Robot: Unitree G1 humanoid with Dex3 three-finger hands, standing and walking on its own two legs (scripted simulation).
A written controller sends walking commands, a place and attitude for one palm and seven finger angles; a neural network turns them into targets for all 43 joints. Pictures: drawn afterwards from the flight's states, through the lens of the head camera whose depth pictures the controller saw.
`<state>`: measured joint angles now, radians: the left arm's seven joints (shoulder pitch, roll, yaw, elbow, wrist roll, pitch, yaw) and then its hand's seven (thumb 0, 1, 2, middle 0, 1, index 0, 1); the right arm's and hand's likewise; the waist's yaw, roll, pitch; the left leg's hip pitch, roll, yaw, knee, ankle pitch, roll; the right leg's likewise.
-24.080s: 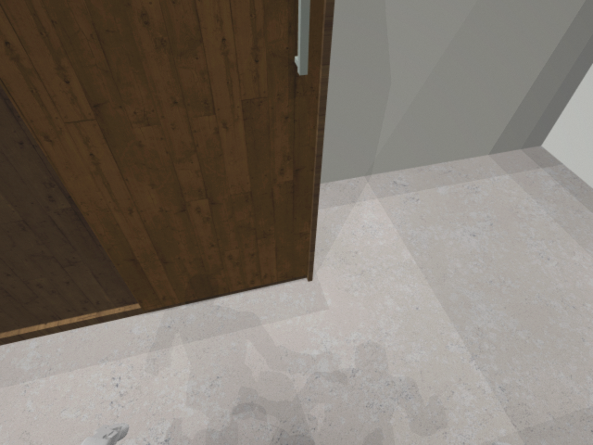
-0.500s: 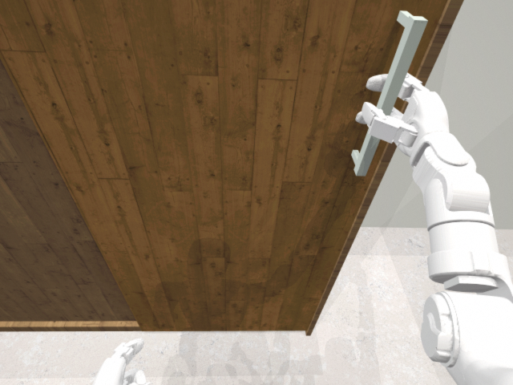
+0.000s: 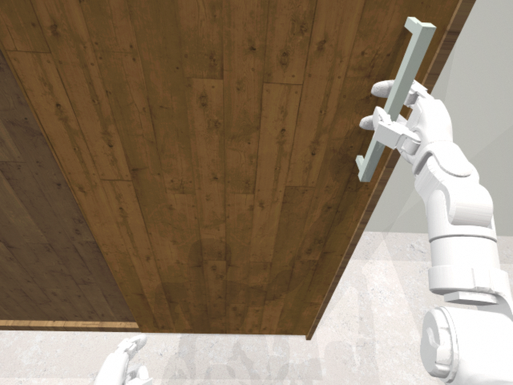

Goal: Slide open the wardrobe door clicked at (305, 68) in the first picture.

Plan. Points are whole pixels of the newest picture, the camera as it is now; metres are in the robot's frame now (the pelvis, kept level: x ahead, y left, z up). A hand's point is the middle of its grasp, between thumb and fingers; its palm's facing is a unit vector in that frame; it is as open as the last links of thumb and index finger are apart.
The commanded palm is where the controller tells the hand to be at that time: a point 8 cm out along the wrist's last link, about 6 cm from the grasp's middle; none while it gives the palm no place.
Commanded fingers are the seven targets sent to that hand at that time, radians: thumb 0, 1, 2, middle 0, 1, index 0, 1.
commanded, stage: grip the handle and tug to test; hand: right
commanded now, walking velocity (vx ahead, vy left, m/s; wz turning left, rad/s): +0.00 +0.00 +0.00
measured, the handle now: (385, 109) +0.47 -0.15 +0.25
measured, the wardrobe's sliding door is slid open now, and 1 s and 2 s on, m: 0.00 0.00 0.01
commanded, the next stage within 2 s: tug the door sideways, standing still in 0.26 s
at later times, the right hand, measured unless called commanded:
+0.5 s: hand (380, 129) +0.41 -0.13 +0.25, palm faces -0.06 +1.00 -0.02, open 5.7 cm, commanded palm +0.39 -0.17 +0.25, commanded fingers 0.00 -0.90 -0.90 0.45 1.40 0.45 1.40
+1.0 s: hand (376, 129) +0.41 -0.12 +0.25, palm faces +0.03 +1.00 -0.08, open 5.9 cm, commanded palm +0.38 -0.12 +0.25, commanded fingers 0.00 -0.90 -0.90 0.45 1.40 0.45 1.40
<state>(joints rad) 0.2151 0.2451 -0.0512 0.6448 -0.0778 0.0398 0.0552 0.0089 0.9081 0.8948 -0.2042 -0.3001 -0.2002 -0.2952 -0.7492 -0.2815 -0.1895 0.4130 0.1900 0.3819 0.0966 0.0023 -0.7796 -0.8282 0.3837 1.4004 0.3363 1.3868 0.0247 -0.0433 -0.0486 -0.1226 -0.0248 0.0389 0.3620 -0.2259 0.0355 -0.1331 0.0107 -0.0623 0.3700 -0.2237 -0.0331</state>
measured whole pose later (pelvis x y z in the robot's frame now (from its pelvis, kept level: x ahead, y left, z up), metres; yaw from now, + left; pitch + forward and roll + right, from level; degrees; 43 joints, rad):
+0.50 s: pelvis +0.03 +0.00 +0.00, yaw +0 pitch +1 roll +0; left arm 0.15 0.25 -0.04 0.62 -0.08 0.08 0.04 0.01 0.91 0.89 -0.20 -0.30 -0.20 -0.29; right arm -0.61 -0.24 -0.17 0.09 0.21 0.54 0.09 0.00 -0.79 -0.82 0.35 1.37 0.30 1.35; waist -0.01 -0.05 -0.07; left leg -0.10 -0.03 0.04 0.36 -0.27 0.03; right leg -0.12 0.01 -0.05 0.37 -0.27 -0.03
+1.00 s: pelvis +0.00 +0.00 +0.00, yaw -4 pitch +0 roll +0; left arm 0.17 0.22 -0.05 0.70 -0.05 0.04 0.02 0.01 0.91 0.89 -0.20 -0.30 -0.20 -0.30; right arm -0.84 -0.17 -0.05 0.39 0.15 0.43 -0.02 0.00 -0.82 -0.84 0.31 1.34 0.19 1.38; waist -0.03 -0.04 -0.03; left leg -0.14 0.01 0.10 0.41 -0.27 0.03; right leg -0.17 0.05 0.01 0.41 -0.23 -0.04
